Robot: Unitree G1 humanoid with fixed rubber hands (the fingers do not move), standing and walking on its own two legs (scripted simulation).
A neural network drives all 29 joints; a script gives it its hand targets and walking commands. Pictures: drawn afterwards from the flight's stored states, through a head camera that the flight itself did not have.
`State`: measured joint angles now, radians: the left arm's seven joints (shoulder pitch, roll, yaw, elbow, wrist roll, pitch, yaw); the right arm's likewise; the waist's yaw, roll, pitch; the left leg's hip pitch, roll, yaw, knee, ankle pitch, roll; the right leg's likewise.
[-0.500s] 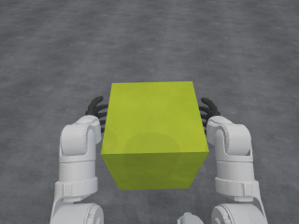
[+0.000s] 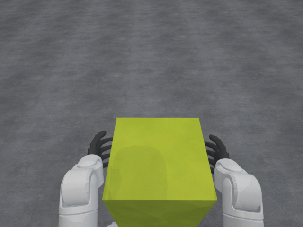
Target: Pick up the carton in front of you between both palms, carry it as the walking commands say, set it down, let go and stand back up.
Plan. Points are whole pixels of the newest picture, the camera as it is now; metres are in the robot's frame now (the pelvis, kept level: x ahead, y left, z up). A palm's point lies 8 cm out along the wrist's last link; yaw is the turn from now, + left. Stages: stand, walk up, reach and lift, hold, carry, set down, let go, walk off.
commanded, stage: carry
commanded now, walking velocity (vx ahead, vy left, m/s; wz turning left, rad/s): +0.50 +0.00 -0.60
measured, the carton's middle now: (157, 176) +0.26 +0.00 -0.01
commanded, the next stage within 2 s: none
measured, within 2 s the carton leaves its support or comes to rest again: neither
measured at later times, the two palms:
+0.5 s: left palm (135, 73) +0.59 +0.07 +0.09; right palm (222, 94) +0.47 -0.20 +0.09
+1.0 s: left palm (150, 41) +0.84 +0.02 +0.08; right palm (219, 47) +0.80 -0.27 +0.07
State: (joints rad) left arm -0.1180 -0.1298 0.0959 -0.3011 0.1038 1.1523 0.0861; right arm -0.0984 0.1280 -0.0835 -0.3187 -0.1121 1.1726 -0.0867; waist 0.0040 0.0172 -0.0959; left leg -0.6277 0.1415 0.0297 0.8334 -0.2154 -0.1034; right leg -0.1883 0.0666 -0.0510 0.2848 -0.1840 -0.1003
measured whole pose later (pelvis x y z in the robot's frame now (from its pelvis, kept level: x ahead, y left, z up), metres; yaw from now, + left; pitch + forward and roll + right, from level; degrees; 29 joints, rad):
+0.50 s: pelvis +0.29 +0.03 +0.00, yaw -20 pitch +4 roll -2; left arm -0.16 -0.13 0.09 -0.33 0.13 1.21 0.09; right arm -0.12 0.13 -0.11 -0.34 -0.09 1.20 -0.09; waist -0.03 -0.02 -0.11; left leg -0.12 0.12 0.31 0.28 -0.21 -0.01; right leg -0.62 -0.09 -0.09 0.85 -0.16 -0.01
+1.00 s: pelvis +0.56 -0.09 +0.00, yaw -8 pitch +3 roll +2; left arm -0.10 -0.13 0.09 -0.35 0.09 1.14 0.08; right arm -0.09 0.13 -0.06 -0.38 -0.13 1.19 -0.09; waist 0.03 0.02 -0.06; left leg -0.64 0.10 0.13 0.89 -0.15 0.02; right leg -0.06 -0.11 -0.35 0.28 -0.26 0.01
